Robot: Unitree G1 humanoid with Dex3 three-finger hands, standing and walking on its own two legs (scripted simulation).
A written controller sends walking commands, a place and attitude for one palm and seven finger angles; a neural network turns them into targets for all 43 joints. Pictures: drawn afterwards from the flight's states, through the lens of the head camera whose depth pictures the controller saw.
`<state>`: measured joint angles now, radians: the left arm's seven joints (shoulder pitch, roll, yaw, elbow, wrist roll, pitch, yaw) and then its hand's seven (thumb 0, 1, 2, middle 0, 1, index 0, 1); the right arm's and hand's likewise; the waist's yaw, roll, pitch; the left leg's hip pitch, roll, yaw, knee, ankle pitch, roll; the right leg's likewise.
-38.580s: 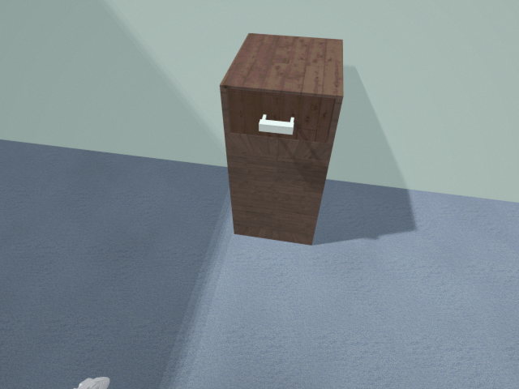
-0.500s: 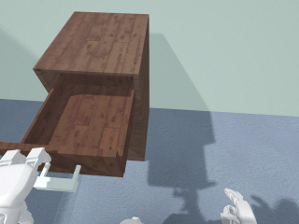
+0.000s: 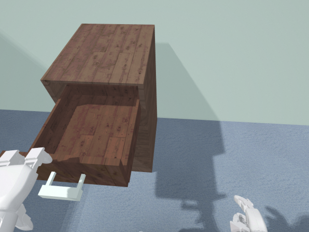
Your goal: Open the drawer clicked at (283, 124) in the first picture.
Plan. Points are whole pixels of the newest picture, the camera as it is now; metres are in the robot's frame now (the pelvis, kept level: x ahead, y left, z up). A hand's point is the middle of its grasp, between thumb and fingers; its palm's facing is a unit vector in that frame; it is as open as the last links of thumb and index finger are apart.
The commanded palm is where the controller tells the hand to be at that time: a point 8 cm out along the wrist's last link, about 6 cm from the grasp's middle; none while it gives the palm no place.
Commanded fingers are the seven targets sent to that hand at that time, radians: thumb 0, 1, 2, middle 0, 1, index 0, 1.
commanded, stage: lift the hand off the handle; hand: left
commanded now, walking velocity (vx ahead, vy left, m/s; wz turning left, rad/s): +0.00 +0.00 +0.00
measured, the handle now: (64, 184) +0.23 +0.30 -0.05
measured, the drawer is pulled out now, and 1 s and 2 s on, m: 0.30 0.30 0.30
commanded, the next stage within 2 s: draw the hand back to the body in 0.82 s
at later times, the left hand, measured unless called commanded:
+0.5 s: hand (16, 183) +0.18 +0.32 +0.09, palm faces -0.03 -0.01 -1.00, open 13.9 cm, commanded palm +0.16 +0.32 +0.14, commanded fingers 0.00 -0.50 0.30 -0.30 -1.20 -0.30 -1.20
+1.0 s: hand (10, 182) +0.18 +0.32 +0.10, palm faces -0.04 -0.04 -1.00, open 13.9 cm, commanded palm +0.16 +0.32 +0.16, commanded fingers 0.00 -0.50 0.30 -0.30 -1.20 -0.30 -1.20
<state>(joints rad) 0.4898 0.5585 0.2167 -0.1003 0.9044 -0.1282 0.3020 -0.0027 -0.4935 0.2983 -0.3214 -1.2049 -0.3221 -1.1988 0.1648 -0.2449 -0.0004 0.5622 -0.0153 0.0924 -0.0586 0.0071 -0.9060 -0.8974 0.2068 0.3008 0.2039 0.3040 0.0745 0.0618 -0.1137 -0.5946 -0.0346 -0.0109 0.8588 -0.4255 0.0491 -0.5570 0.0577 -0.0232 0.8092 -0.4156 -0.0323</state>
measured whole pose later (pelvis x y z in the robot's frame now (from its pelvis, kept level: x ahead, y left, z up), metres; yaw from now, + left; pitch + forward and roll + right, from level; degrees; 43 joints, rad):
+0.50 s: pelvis +0.00 -0.02 +0.01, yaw +1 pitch +7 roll -1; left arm 0.46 0.63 0.30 -0.11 0.81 -0.17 0.16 0.00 -0.49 0.30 -0.32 -1.20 -0.32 -1.20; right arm 0.16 -0.26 0.00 0.58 -0.01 0.08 -0.08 0.01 -0.91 -0.90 0.21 0.30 0.20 0.30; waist 0.09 0.06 -0.07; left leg -0.50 -0.03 -0.03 0.76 -0.38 0.03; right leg -0.46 0.06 -0.04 0.72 -0.38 -0.05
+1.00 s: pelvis +0.00 +0.00 +0.02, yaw +1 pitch +6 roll -2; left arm 0.42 0.64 0.30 -0.16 0.79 -0.19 0.09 0.00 -0.49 0.30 -0.32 -1.20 -0.32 -1.20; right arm 0.15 -0.25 0.01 0.57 -0.01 0.08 -0.09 0.01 -0.91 -0.90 0.21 0.30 0.20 0.30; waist 0.10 0.06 -0.05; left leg -0.47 -0.04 -0.03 0.72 -0.35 0.04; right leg -0.42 0.05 -0.04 0.66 -0.34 -0.04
